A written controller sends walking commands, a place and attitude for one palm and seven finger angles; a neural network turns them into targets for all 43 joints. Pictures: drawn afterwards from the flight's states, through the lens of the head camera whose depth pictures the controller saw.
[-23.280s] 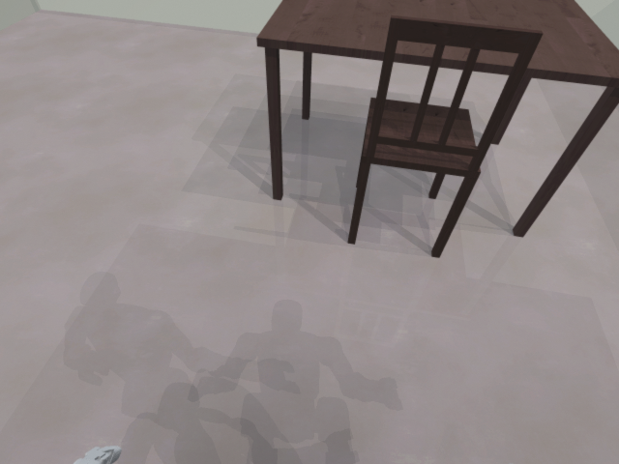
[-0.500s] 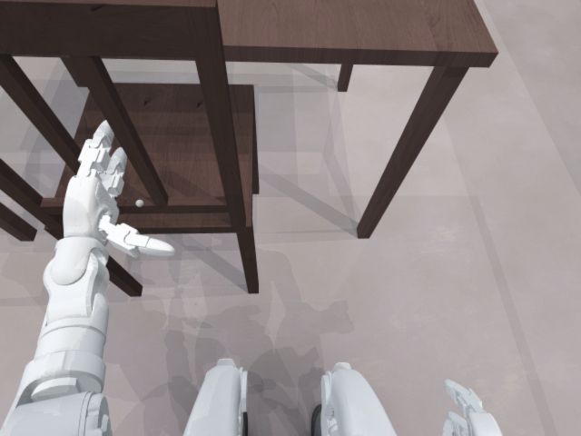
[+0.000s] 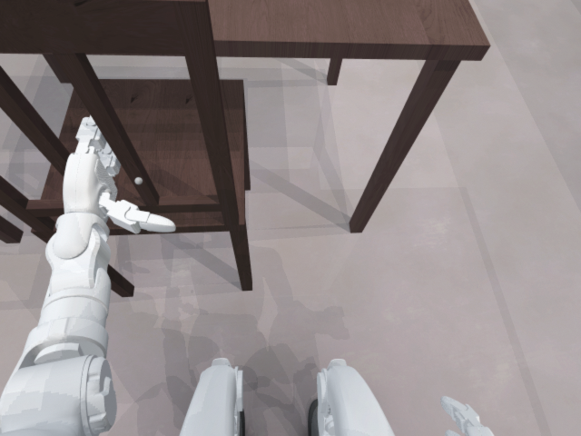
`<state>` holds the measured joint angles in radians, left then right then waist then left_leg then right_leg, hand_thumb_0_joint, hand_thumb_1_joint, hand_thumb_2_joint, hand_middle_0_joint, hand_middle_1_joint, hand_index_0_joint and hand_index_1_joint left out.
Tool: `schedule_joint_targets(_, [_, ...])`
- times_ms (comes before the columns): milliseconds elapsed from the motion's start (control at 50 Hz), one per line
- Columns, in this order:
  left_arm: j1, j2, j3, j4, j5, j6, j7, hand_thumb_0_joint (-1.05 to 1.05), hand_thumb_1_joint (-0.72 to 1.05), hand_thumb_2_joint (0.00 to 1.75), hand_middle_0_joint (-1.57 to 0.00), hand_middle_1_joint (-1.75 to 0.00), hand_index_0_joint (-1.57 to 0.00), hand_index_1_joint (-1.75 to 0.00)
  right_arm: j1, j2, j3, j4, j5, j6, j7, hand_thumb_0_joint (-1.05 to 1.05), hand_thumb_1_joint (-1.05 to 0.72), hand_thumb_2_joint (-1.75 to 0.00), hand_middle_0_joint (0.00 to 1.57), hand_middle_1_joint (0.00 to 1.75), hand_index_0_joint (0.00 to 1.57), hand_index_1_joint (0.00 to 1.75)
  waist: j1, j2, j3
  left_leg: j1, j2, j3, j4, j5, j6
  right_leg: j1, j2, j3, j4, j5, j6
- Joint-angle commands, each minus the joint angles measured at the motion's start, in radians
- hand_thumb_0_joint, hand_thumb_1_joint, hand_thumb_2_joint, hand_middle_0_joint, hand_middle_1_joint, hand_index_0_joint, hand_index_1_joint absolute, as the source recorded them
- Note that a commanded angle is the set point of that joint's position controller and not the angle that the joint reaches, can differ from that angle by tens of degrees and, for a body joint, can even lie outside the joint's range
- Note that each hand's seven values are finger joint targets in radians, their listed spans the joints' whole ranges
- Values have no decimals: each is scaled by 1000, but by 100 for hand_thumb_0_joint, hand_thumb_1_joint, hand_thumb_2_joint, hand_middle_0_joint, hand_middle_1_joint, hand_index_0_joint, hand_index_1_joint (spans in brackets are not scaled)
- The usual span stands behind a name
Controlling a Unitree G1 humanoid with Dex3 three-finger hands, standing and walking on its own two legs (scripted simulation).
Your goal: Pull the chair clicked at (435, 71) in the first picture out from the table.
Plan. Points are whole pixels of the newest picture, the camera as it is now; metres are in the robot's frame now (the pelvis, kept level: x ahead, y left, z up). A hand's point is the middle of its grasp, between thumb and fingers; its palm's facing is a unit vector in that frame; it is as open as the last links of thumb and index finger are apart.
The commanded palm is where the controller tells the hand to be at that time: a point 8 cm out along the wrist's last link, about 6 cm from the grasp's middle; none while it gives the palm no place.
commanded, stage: push the fingers through the gap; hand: left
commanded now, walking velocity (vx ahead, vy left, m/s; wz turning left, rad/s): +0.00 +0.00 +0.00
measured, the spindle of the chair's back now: (50, 146) +0.48 +0.32 +0.06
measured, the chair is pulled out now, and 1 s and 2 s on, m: -0.01 -0.01 0.04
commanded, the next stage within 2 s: hook a spindle and tug to test in 0.26 s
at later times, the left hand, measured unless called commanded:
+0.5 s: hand (133, 184) +0.44 +0.21 +0.03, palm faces +0.07 -1.00 -0.03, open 16.8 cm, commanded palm +0.42 +0.25 +0.04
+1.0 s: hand (140, 179) +0.45 +0.21 +0.04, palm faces +0.09 -1.00 -0.01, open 10.3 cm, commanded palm +0.42 +0.24 +0.04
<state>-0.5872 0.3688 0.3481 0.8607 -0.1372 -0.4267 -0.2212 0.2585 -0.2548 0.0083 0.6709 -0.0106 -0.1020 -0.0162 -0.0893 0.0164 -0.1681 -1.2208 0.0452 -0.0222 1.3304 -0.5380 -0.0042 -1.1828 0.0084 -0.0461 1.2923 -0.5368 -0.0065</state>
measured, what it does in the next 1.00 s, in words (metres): stands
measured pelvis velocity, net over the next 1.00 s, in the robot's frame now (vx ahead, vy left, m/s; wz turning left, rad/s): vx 0.00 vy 0.00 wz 0.00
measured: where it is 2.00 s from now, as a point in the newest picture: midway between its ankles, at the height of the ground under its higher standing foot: outside the picture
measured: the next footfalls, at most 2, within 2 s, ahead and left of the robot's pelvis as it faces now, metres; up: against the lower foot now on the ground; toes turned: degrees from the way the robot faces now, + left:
none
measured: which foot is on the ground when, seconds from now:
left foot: down 0.00-1.00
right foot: down 0.00-1.00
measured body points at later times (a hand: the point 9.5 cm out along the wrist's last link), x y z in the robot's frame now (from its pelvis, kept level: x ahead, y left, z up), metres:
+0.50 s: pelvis +0.00 +0.00 +0.00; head +0.13 +0.02 +0.43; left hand +0.43 +0.27 +0.04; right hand +0.10 -0.27 -0.11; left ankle +0.04 +0.12 -0.61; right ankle +0.04 -0.12 -0.61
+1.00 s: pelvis +0.00 +0.00 +0.00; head +0.13 +0.02 +0.43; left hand +0.44 +0.26 +0.04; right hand +0.09 -0.26 -0.11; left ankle +0.04 +0.12 -0.61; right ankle +0.04 -0.12 -0.61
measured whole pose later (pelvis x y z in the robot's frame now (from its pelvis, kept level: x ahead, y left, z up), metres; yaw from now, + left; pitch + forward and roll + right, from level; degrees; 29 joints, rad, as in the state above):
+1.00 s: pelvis +0.00 +0.00 +0.00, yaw +0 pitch +25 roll -3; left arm -0.57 0.36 0.35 0.85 -0.15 -0.42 -0.19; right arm 0.26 -0.25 0.01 0.67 -0.01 -0.09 0.00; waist -0.10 0.02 -0.17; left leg -1.21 0.05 -0.02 1.32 -0.54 0.00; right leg -1.17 0.01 -0.05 1.27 -0.53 -0.01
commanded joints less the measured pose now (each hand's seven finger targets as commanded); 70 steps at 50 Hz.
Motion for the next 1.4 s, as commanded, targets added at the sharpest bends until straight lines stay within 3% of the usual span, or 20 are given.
schedule_joint_targets(0, [-302, 219, 45, -214, -20, -72, 2, 0, -50, 30, -6, -8, -6, -8, 91, -172, -61, -89, 2, -27, -13, 0, -90, -90, 20, 30, 20, 30, 5, 67, -468, 366, -39, -26, -156, 283, 10, 216, 32, 23, -165, 260, -19])
schedule_joint_targets(60, [-345, 187, 15, -226, -19, -79, 7, 0, -50, 30, -6, -8, -6, -8, 91, -168, -62, -82, 1, -25, -12, 0, -90, -90, 20, 30, 20, 30, -9, 71, -450, 376, -39, -28, -157, 269, 10, 197, 31, 24, -175, 245, -16])
schedule_joint_targets(100, [-334, 241, 58, -235, -19, -87, 11, 0, -50, 30, -6, -8, -6, -8, 95, -176, -64, -80, 0, -26, -15, 0, -90, -90, 20, 30, 20, 30, 1, 72, -473, 373, -39, -27, -156, 273, 11, 211, 32, 26, -170, 249, -18])
schedule_joint_targets(220, [-327, 215, 37, -208, -17, -88, 2, 0, -50, 30, -6, -8, -6, -8, 89, -166, -60, -78, 1, -27, -17, 0, -90, -90, 20, 30, 20, 30, -4, 74, -461, 349, -44, -16, -149, 256, 14, 225, 31, 36, -178, 250, -15])
schedule_joint_targets(340, [-331, 253, 65, -187, -25, -82, -15, 0, -50, 30, -6, -8, -6, -8, 89, -170, -57, -78, 2, -27, -21, 0, -90, -90, 20, 30, 20, 30, -2, 57, -460, 322, -43, -12, -142, 254, 18, 248, 30, 42, -179, 258, -14])
schedule_joint_targets(440, [-356, 235, 44, -162, -29, -76, -28, 0, -50, 30, -15, -35, -15, -35, 87, -172, -55, -77, 5, -28, -20, 0, -90, -90, 20, 30, 20, 30, -15, 56, -419, 314, -41, -18, -143, 223, 18, 210, 31, 37, -183, 222, -13])
schedule_joint_targets(480, [-351, 225, 35, -194, -30, -78, -29, 0, -50, 30, -18, -46, -18, -46, 85, -170, -57, -85, 6, -30, -18, 0, -90, -90, 20, 30, 20, 30, -1, 103, -460, 349, -43, -18, -144, 245, 14, 211, 30, 38, -178, 234, -17])
schedule_joint_targets(600, [-388, 204, 13, -205, -26, -73, -11, 0, -50, 30, -29, -79, -29, -79, 98, -178, -61, -76, 2, -31, -17, 0, -90, -90, 20, 30, 20, 30, -19, 87, -468, 393, -39, -39, -151, 263, 11, 170, 33, 20, -172, 227, -19])
schedule_joint_targets(640, [-354, 219, 36, -207, -22, -74, 0, 0, -50, 30, -32, -90, -32, -90, 94, -175, -60, -77, -1, -29, -16, 0, -90, -90, 20, 30, 20, 30, 0, 100, -478, 394, -40, -37, -156, 276, 8, 186, 30, 20, -170, 237, -20])
schedule_joint_targets(680, [-342, 211, 32, -191, -17, -71, 7, 0, -39, 35, -36, -101, -36, -101, 91, -173, -60, -78, 0, -25, -15, 0, -90, -90, 20, 30, 20, 30, -6, 71, -456, 373, -39, -34, -157, 260, 9, 186, 31, 19, -173, 229, -18])
schedule_joint_targets(740, [-342, 221, 41, -231, -12, -82, 17, 0, -22, 42, -41, -118, -41, -118, 92, -171, -61, -82, -3, -25, -11, 0, -90, -90, 20, 30, 20, 30, 6, 100, -487, 412, -37, -38, -161, 292, 4, 192, 32, 15, -167, 249, -21])
schedule_joint_targets(800, [-348, 187, 12, -206, -10, -79, 17, 0, -5, 49, -46, -134, -46, -134, 93, -169, -58, -79, -3, -24, -8, 0, -90, -90, 20, 30, 20, 30, -16, 76, -451, 379, -39, -33, -156, 281, 10, 191, 34, 18, -172, 251, -19])
schedule_joint_targets(840, [-328, 193, 19, -233, -13, -85, 13, 0, 6, 54, -50, -145, -50, -145, 93, -170, -64, -83, -2, -23, -8, 0, -90, -90, 20, 30, 20, 30, -3, 84, -489, 407, -38, -30, -158, 300, 6, 208, 33, 20, -172, 268, -19])
schedule_joint_targets(940, [-287, 160, -11, -269, -12, -90, 12, 0, 34, 66, -50, -145, -50, -145, 90, -165, -66, -86, -1, -22, -2, 0, -90, -90, 20, 30, 20, 30, 4, 126, -494, 456, -33, -33, -167, 343, -1, 192, 34, 15, -172, 287, -23])
schedule_joint_targets(1060, [-269, 189, 11, -260, 1, -91, 27, 0, 68, 80, -50, -145, -50, -145, 100, -168, -69, -78, -4, -13, 0, 0, -90, -90, 20, 30, 20, 30, 4, 93, -485, 442, -31, -34, -167, 368, 0, 218, 34, 14, -170, 318, -23])
schedule_joint_targets(1140, [-258, 144, -22, -278, -5, -89, 22, 0, 90, 90, -50, -145, -50, -145, 98, -162, -71, -78, -1, -11, 3, 0, -90, -90, 20, 30, 20, 30, 2, 119, -486, 467, -30, -32, -167, 401, -5, 210, 33, 11, -169, 339, -23])
schedule_joint_targets(1220, [-212, 153, -8, -295, -8, -89, 25, 0, 90, 90, -50, -145, -50, -145, 98, -163, -74, -81, -1, -8, 4, 0, -90, -90, 20, 30, 20, 30, 12, 104, -494, 486, -29, -33, -171, 434, -6, 227, 35, 9, -172, 360, -24])
schedule_joint_targets(1300, [-122, 100, -43, -348, -17, -87, 21, 0, 90, 90, -50, -145, -50, -145, 86, -154, -78, -100, 3, -8, 11, 0, -90, -90, 20, 30, 20, 30, 19, 105, -514, 504, -29, -24, -170, 481, -5, 259, 37, 11, -171, 404, -23])
schedule_joint_targets(1340, [-116, 139, -15, -351, -12, -87, 27, 0, 90, 90, -50, -145, -50, -145, 84, -155, -77, -93, 3, -3, 10, 0, -90, -90, 20, 30, 20, 30, 24, 89, -487, 475, -28, -22, -172, 461, -6, 267, 36, 14, -172, 403, -21])
schedule_joint_targets(1380, [-104, 99, -42, -379, -18, -89, 26, 0, 90, 90, -50, -145, -50, -145, 76, -148, -77, -98, 4, -5, 12, 0, -90, -90, 20, 30, 20, 30, 19, 100, -483, 484, -31, -16, -172, 463, -3, 274, 37, 15, -178, 411, -20])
